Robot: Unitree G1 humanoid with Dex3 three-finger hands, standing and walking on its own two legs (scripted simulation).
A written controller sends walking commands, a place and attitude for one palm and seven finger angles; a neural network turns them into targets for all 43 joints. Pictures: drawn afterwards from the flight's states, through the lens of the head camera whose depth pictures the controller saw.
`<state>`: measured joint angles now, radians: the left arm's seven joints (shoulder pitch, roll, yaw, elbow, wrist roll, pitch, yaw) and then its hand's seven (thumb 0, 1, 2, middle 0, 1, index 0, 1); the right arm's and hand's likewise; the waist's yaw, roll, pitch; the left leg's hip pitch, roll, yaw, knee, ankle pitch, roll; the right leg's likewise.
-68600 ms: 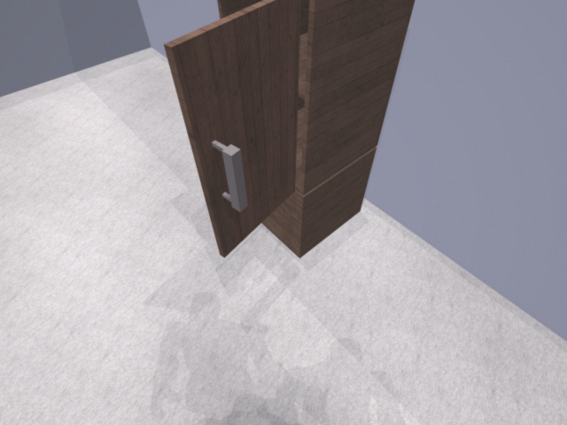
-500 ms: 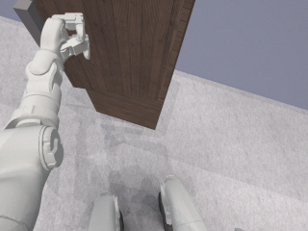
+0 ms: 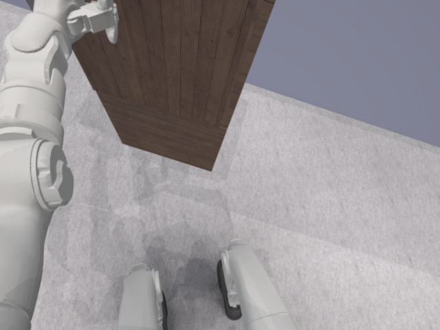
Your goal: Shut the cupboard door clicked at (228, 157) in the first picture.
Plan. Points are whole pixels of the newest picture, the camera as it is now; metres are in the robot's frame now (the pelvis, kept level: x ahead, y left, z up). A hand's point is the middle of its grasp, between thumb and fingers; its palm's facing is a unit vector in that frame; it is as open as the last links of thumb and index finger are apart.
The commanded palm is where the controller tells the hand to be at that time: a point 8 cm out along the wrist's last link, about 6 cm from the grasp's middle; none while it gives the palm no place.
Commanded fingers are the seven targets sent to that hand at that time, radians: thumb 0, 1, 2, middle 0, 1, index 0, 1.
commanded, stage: push the door shut along its arc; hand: left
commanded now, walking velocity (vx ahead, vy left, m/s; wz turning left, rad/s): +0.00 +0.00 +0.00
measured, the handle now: out of the picture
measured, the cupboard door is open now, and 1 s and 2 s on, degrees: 1 0 0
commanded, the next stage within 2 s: pull the fist back off the door in 0.10 s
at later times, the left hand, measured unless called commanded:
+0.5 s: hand (124, 12) +0.60 +0.05 +0.10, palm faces +0.08 -0.99 -0.08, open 2.8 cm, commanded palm +0.58 +0.07 +0.10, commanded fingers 0.00 0.90 0.90 -1.30 -1.50 -1.30 -1.50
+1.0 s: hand (136, 39) +0.56 +0.04 +0.09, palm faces +0.04 -1.00 -0.02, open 3.1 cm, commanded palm +0.51 +0.09 +0.10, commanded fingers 0.00 0.90 0.90 -1.30 -1.50 -1.30 -1.50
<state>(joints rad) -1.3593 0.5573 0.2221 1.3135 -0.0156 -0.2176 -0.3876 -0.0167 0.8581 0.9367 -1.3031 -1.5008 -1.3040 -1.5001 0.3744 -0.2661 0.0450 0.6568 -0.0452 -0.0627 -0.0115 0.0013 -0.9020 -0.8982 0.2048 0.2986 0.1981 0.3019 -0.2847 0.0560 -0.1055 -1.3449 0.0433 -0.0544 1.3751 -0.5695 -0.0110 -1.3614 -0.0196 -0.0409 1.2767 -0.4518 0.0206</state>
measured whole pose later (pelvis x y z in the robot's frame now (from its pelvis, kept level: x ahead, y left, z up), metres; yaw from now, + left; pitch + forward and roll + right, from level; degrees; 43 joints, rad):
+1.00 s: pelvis +0.03 -0.01 +0.04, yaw +0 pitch +27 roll -1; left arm -0.96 0.19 0.27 1.09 0.03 -0.45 0.19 0.02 0.91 0.91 -1.30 -1.50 -1.30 -1.50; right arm 0.40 -0.24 -0.01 0.62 -0.09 0.02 0.09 0.00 -0.90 -0.90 0.20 0.30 0.20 0.30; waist -0.20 0.06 -0.12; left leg -1.11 0.04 0.00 1.19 -0.55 -0.02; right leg -1.17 -0.02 0.01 1.15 -0.45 0.02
